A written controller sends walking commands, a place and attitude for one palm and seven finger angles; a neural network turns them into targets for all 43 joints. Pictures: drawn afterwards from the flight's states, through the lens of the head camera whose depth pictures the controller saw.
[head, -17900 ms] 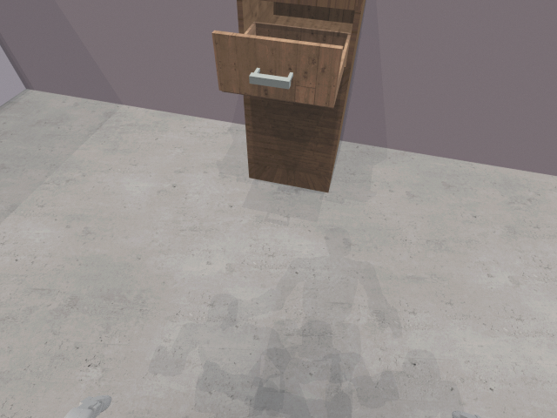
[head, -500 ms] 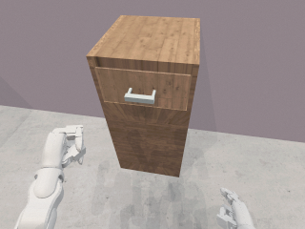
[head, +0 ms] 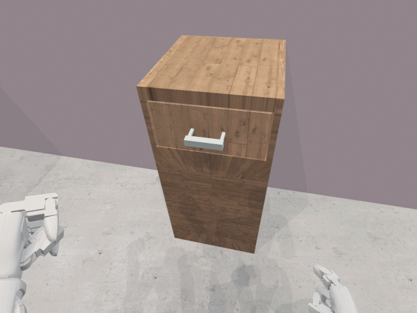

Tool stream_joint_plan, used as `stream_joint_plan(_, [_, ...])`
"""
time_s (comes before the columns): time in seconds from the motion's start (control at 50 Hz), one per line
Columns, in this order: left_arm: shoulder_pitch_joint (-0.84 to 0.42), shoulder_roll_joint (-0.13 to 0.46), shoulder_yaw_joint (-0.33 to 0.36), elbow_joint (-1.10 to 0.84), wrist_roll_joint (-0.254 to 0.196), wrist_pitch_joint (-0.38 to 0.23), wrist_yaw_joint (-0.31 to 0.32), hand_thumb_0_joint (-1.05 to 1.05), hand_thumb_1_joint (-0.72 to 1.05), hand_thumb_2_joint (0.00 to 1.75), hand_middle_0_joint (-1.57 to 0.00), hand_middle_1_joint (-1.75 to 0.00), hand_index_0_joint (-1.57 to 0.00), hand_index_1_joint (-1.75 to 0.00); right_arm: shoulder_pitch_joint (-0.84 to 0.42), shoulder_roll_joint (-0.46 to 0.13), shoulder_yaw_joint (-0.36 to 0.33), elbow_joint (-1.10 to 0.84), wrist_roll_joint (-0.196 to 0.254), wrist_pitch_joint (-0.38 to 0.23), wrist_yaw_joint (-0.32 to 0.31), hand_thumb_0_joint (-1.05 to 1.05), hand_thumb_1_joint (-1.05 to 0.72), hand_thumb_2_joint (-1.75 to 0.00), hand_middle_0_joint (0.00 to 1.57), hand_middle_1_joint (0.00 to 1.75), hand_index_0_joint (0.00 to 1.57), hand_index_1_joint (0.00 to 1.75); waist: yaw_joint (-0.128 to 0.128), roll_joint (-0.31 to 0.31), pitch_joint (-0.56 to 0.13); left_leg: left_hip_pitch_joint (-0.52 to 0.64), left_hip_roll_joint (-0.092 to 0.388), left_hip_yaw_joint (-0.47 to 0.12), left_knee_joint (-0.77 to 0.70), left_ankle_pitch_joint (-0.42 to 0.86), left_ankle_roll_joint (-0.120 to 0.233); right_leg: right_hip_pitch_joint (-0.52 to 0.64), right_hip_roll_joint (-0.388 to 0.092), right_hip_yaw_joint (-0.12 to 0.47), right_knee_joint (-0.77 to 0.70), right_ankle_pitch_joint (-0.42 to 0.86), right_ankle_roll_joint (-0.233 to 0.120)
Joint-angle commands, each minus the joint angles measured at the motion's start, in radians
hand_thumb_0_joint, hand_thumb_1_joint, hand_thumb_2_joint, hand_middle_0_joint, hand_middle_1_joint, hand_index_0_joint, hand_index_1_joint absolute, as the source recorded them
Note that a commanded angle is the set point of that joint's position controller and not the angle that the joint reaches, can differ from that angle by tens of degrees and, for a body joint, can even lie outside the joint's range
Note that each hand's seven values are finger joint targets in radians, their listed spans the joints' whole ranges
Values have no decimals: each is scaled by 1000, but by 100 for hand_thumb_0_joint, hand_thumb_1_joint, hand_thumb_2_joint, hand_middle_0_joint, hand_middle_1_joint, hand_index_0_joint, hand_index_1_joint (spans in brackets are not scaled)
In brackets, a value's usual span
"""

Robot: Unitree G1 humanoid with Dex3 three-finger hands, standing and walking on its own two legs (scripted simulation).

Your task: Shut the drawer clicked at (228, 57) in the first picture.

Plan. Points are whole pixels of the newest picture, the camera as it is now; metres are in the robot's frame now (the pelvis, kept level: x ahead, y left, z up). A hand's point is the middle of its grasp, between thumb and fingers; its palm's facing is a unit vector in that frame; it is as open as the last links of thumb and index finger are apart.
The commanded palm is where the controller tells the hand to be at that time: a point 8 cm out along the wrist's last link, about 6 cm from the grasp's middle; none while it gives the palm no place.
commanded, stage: draw the hand back to the body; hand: left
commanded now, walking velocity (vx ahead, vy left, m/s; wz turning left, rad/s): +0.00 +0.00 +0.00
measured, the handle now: (205, 138) +0.61 +0.10 -0.02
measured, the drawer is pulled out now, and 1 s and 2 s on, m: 0.00 0.00 0.00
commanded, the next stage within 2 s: step back with the hand held close in 0.02 s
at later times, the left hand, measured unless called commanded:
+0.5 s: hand (76, 229) +0.19 +0.23 +0.14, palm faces +0.22 -0.83 -0.51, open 3.3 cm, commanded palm +0.13 +0.28 +0.17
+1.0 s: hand (45, 273) +0.12 +0.24 +0.15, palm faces +0.30 -0.83 -0.46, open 3.3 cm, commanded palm +0.05 +0.29 +0.17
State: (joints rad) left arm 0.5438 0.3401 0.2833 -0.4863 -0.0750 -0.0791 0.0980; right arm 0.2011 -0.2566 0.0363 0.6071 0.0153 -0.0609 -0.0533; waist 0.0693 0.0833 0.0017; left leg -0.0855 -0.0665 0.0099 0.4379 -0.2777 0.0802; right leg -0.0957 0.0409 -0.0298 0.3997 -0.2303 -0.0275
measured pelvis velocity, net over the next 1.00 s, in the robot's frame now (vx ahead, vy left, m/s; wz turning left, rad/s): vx -0.07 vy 0.01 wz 0.01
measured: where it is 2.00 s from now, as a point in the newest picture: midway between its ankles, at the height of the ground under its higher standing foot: outside the picture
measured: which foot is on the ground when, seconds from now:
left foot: down 0.00-1.00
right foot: down 0.00-1.00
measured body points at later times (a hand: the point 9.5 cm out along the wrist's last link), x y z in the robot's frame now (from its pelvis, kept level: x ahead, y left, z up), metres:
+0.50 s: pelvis -0.01 +0.00 +0.00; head +0.02 -0.01 +0.45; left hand +0.17 +0.28 +0.17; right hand +0.14 -0.26 -0.09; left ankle -0.02 +0.06 -0.74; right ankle +0.00 -0.10 -0.74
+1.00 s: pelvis -0.07 +0.01 -0.01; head -0.05 +0.03 +0.44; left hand +0.10 +0.28 +0.17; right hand +0.09 -0.24 -0.09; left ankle -0.02 +0.06 -0.74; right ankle -0.01 -0.11 -0.74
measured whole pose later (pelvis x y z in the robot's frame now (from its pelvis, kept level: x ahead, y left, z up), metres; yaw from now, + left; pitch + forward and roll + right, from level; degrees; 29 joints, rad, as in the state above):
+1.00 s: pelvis -0.07 +0.01 -0.01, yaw +0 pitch +1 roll -2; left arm 0.63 0.40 0.36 -0.60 -0.02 -0.25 0.13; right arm 0.22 -0.23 0.00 0.55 0.01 -0.02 -0.06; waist -0.02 -0.02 0.03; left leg -0.39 -0.06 0.02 0.58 -0.21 0.09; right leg -0.38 0.05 0.00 0.53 -0.16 0.00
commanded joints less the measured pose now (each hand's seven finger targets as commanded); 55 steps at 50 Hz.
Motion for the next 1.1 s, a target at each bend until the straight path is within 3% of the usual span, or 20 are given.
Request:
stream_joint_plan(0.0, [-121,152,88,-180,-1,-60,17,0,90,90,-140,-160,-140,-160,-127,-97,-43,-161,-4,-59,-18,0,-90,-90,20,30,20,30,-16,-57,-14,-57,101,-92,-102,130,-55,-15,-33,48,-56,56,-13])
stream_joint_plan(0.12, [-118,174,108,-243,-1,-67,27,0,90,90,-140,-160,-140,-160,-133,-85,-32,-161,-7,-81,-20,0,-90,-90,20,30,20,30,-3,28,-68,-46,93,-83,-87,207,-64,33,-36,61,-47,127,-19])
stream_joint_plan(0.14, [-250,327,277,-326,2,-124,34,0,90,90,-140,-160,-140,-160,-133,-118,-45,-194,-6,-59,-19,0,-90,-90,20,30,20,30,-50,7,6,-142,109,-114,-77,100,-20,-34,-80,204,-83,164,-21])
stream_joint_plan(0.16, [-127,238,222,-208,0,-131,24,0,90,90,-140,-160,-140,-160,-116,-103,-49,-163,-13,-44,-18,0,-90,-90,20,30,20,30,-56,-31,23,-130,98,-116,-52,96,-18,-72,-112,216,-105,148,-30])
stream_joint_plan(0.18, [-118,237,213,-211,5,-139,20,0,90,90,-140,-160,-140,-160,-126,-106,-53,-170,-15,-36,-14,0,-90,-90,20,30,20,30,-53,-37,39,-123,94,-113,-44,107,-20,-100,-118,225,-129,148,-31])
stream_joint_plan(0.22, [-28,150,140,-141,6,-139,9,0,90,90,-140,-160,-140,-160,-114,-108,-59,-165,-17,-13,-4,0,-90,-90,20,30,20,30,-66,-54,11,-111,108,-106,-47,157,-26,-104,-121,194,-108,170,-23])
stream_joint_plan(0.26, [11,140,126,-131,8,-147,6,0,90,90,-140,-160,-140,-160,-111,-115,-70,-170,-13,4,-1,0,-90,-90,20,30,20,30,-69,-46,-32,-115,119,-104,-61,209,-26,-79,-112,161,-77,216,-12])
stream_joint_plan(0.36, [84,205,198,-191,5,-167,17,0,90,90,-140,-160,-140,-160,-115,-108,-94,-206,0,33,-4,0,-90,-90,20,30,20,30,-60,-114,-183,-129,132,-91,-55,372,-26,20,-99,107,17,398,16])
stream_joint_plan(0.44, [112,244,235,-277,2,-175,26,0,90,90,-140,-160,-140,-160,-112,-109,-98,-238,6,41,-10,0,-90,-90,20,30,20,30,-55,-65,-251,-170,141,-96,-31,461,-31,75,-96,106,93,493,21])
stream_joint_plan(0.5, [123,247,236,-307,5,-175,29,0,90,90,-140,-160,-140,-160,-105,-110,-101,-243,6,34,-18,0,-90,-90,20,30,20,30,-54,-7,-246,-179,162,-114,-40,493,-27,48,-77,97,130,429,31])
stream_joint_plan(0.58, [119,227,223,-292,17,-175,28,0,90,90,-140,-160,-140,-160,-98,-124,-108,-238,-11,17,-22,0,-90,-90,20,30,20,30,-53,58,-169,-263,217,-161,-108,421,-6,0,-39,79,204,181,38])
stream_joint_plan(0.66, [83,197,207,-232,34,-178,29,0,90,90,-140,-160,-140,-160,-91,-123,-108,-228,-16,5,-23,0,-90,-90,20,30,20,30,-63,-6,-62,-472,254,-197,-167,97,38,40,-33,106,260,80,35])
stream_joint_plan(0.72, [52,194,213,-197,46,-185,31,0,90,90,-140,-160,-140,-160,-94,-124,-108,-232,-9,6,-28,0,-90,-90,20,30,20,30,-74,-94,-18,-621,212,-200,-148,-167,52,106,-48,169,224,204,28])
stream_joint_plan(0.8, [25,202,200,-237,41,-202,34,0,90,90,-140,-160,-140,-160,-73,-109,-112,-229,-9,5,-14,0,-90,-90,20,30,20,30,-87,-210,-48,-448,100,-126,44,-189,8,-110,-163,305,-5,10,-25])
stream_joint_plan(0.86, [25,209,184,-302,34,-226,46,0,90,90,-140,-160,-140,-160,-57,-105,-111,-221,-9,3,-5,0,-90,-90,20,30,20,30,-101,-180,-79,-281,77,-108,123,-113,-15,-261,-201,295,-87,-99,-52])
stream_joint_plan(0.92, [69,241,219,-351,39,-244,61,0,90,90,-140,-160,-140,-160,-68,-113,-102,-225,-10,-11,-15,0,-90,-90,20,30,20,30,-97,-28,-124,-329,144,-178,-47,-74,6,-155,-95,162,41,7,2])
stream_joint_plan(0.96, [81,253,246,-364,64,-255,59,0,90,90,-140,-160,-140,-160,-84,-121,-103,-232,-11,-31,-24,0,-90,-90,20,30,20,30,-83,124,-149,-540,265,-293,-223,-197,52,67,14,76,279,103,49])
stream_joint_plan(0.98, [71,253,252,-364,71,-255,56,0,90,90,-140,-160,-140,-160,-100,-119,-103,-234,-18,-42,-29,0,-90,-90,20,30,20,30,-72,186,-137,-617,308,-343,-274,-244,70,105,33,77,376,50,51])
stream_joint_plan(1.02, [31,253,266,-361,78,-253,62,0,90,90,-140,-160,-140,-160,-79,-109,-106,-221,-38,-53,-32,0,-90,-90,20,30,20,30,-71,132,-95,-663,356,-374,-302,-252,101,69,36,103,516,-76,47])
stream_joint_plan(1.08, [82,220,252,-299,62,-256,57,0,90,90,-140,-160,-140,-160,-60,-103,-118,-198,-36,-76,-25,0,-90,-90,20,30,20,30,-71,15,-77,-477,335,-323,-224,-33,91,-56,37,97,400,-171,40])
